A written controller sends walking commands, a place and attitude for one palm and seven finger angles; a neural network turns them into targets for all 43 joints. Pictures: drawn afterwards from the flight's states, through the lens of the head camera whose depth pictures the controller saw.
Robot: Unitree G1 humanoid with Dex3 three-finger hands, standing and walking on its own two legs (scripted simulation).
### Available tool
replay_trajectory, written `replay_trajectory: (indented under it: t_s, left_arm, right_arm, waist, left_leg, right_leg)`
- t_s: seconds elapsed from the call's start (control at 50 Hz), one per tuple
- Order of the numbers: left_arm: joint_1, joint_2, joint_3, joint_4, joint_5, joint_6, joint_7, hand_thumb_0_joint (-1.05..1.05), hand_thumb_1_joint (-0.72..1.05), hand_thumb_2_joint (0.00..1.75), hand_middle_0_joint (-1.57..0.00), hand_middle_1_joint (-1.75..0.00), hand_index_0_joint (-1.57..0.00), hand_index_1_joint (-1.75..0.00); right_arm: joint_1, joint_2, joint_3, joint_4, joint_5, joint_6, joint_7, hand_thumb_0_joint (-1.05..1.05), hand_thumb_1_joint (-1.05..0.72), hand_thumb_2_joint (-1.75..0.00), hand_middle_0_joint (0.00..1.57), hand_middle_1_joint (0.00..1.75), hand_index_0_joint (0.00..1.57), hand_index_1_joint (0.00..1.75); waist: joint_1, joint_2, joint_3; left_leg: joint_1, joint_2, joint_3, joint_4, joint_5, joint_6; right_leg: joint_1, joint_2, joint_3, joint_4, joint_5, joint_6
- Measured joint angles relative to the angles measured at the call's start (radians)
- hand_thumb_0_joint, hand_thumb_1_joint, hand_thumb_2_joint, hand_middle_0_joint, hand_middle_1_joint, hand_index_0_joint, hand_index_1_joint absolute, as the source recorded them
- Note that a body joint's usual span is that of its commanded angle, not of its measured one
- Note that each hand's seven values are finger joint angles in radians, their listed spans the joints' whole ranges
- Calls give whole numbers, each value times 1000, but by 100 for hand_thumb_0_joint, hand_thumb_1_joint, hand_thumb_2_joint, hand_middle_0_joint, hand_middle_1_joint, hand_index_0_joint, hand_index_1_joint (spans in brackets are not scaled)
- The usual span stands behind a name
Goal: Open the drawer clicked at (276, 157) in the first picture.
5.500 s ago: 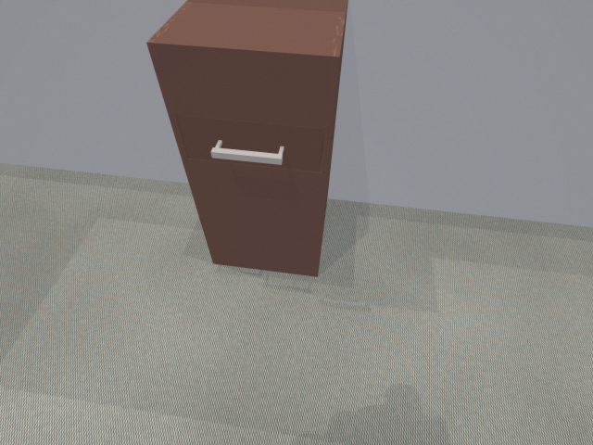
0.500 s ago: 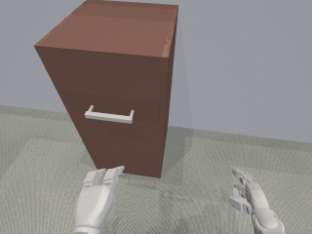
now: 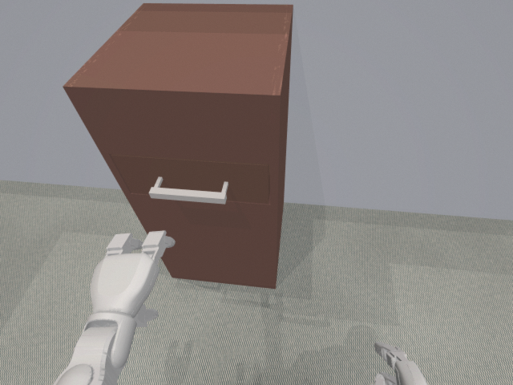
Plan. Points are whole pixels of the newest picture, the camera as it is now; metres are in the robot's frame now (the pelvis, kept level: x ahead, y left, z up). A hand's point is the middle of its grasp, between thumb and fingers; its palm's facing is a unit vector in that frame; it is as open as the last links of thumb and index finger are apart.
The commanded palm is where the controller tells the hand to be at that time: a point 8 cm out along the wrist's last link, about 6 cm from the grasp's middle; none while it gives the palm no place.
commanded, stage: raise the hand with hooked fingers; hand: left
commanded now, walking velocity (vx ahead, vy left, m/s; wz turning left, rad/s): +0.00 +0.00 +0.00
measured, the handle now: (190, 189) +0.56 +0.24 -0.11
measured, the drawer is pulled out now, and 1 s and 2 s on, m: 0.00 0.00 0.00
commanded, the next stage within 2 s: move the hooked fingers above the handle in 0.94 s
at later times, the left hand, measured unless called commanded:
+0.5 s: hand (122, 225) +0.31 +0.24 +0.09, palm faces +0.04 -0.06 -1.00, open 13.8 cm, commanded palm +0.29 +0.24 +0.15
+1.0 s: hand (117, 216) +0.32 +0.25 +0.10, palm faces +0.07 -0.07 -1.00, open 13.8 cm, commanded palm +0.30 +0.25 +0.15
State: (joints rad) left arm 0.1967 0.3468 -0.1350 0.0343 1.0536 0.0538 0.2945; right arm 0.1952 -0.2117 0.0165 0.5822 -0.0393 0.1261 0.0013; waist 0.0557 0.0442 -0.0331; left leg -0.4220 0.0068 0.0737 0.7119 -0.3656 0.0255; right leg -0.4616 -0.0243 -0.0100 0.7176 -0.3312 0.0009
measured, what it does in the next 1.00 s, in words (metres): stands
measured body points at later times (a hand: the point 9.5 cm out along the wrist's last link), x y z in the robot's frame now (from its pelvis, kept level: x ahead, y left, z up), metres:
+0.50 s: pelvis +0.02 -0.01 +0.02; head +0.04 -0.04 +0.47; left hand +0.30 +0.24 +0.14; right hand +0.24 -0.21 -0.08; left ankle +0.00 +0.10 -0.72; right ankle +0.02 -0.12 -0.72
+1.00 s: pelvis +0.03 +0.00 +0.02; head +0.06 -0.03 +0.47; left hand +0.31 +0.25 +0.15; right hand +0.21 -0.23 -0.10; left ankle +0.00 +0.10 -0.72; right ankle +0.02 -0.12 -0.72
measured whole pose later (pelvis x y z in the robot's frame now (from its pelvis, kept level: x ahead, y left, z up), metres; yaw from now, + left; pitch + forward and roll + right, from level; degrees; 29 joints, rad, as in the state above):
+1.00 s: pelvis +0.03 +0.00 +0.02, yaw +2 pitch +5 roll +0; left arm -0.05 0.47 -0.01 0.07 0.94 -0.06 0.14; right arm 0.15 -0.26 -0.03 0.63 0.00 0.14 -0.01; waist 0.08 0.07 -0.02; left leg -0.30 -0.01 0.04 0.51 -0.29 0.02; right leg -0.32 -0.03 -0.05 0.52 -0.27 0.00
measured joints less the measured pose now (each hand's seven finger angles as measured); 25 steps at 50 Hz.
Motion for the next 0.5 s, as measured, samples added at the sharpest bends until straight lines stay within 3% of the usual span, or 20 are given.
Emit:
replay_trajectory:
  t_s: [0.08, 0.16, 0.28, 0.5]
  left_arm:
    - [-3, 23, 36, -33, -32, -27, 24, 0, -12, 46, -29, -95, -30, -95]
    - [-63, 31, 47, -16, -39, -14, 22, 0, -21, 42, -30, -101, -30, -101]
    - [-143, 42, 27, 14, -52, 20, -59, 0, -35, 36, -30, -110, -31, -110]
    - [-254, 104, 61, 50, -85, -16, -175, 0, -48, 31, -31, -118, -32, -118]
  right_arm:
    - [-2, -34, -35, 21, -2, -16, -11, 2, -90, -90, 20, 30, 20, 30]
    - [-31, -51, -51, 31, 6, -20, -13, 2, -91, -90, 20, 30, 20, 30]
    - [-80, -40, -40, 19, 23, -17, -19, 2, -91, -90, 20, 30, 20, 30]
    - [-107, -13, -1, 14, 34, -7, -30, 1, -90, -90, 20, 30, 20, 30]
  waist:
    - [4, 9, 0]
    - [8, 13, -1]
    - [14, 17, -1]
    - [32, 26, 18]
  left_leg:
    - [14, -6, -11, -16, 5, 2]
    - [28, -11, -18, -35, 12, 2]
    - [78, -13, -17, -94, 33, -2]
    - [156, -8, -36, -182, 62, -12]
  right_leg:
    - [21, -6, -11, -21, 2, 5]
    - [37, -10, -17, -37, 5, 5]
    - [82, -10, -17, -85, 21, 3]
    - [166, -2, -37, -173, 43, -5]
